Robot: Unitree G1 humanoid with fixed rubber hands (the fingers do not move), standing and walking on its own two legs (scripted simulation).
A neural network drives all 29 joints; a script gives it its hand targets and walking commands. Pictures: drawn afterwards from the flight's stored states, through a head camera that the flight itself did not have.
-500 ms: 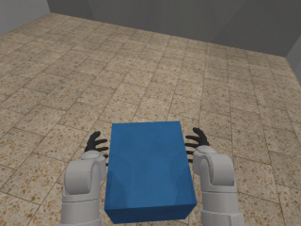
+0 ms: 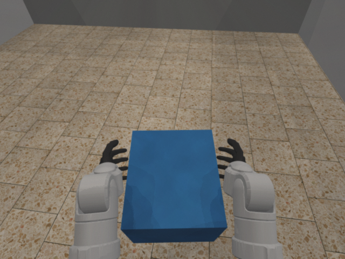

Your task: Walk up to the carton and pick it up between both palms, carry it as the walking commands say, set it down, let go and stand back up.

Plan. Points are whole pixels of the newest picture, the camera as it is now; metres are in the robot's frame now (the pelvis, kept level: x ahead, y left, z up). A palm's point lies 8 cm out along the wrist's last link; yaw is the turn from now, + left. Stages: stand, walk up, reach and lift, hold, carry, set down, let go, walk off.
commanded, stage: carry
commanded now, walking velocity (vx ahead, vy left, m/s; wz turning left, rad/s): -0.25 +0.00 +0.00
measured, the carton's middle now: (173, 185) +0.32 -0.02 +0.00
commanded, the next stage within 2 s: none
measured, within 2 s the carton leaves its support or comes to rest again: neither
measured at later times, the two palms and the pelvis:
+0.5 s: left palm out of the picture +0.12 +0.15 +0.09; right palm out of the picture +0.13 -0.12 +0.09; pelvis -0.17 +0.02 +0.00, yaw +1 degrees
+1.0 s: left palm out of the picture +0.08 +0.14 +0.08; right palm out of the picture +0.07 -0.14 +0.09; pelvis -0.22 +0.01 -0.01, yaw -1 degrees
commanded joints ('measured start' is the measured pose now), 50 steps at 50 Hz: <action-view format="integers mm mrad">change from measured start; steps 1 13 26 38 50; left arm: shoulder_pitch -358 -554 -436 -493 -514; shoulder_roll -1003 -1047 -1055 -1048 -1065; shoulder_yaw -595 -732 -627 -628 -653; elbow -11 -93 26 55 31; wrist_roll -424 -552 -463 -456 -485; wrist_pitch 21 12 12 30 28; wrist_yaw -361 -365 -363 -367 -372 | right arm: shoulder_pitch -420 -437 -518 -510 -484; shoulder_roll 1045 1027 1065 1067 1066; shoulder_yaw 659 576 659 625 587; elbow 49 27 10 127 111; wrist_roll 433 383 434 424 398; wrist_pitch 22 -23 -8 22 0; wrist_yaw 471 488 498 512 504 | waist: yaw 61 36 30 34 38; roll -247 167 -93 -29 51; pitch -333 -257 -272 -190 -268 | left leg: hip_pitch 30 240 232 231 213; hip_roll -33 235 117 102 148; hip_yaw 49 -92 -26 -6 -76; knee -226 -680 -520 -560 -626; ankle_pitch -39 318 347 227 194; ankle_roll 20 155 50 47 58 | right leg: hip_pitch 319 -98 121 -28 57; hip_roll -210 63 -124 -84 -54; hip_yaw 187 45 69 11 -4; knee -142 439 -180 -225 -140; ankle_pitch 414 -172 -63 -441 -280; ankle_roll -126 76 -19 -14 -6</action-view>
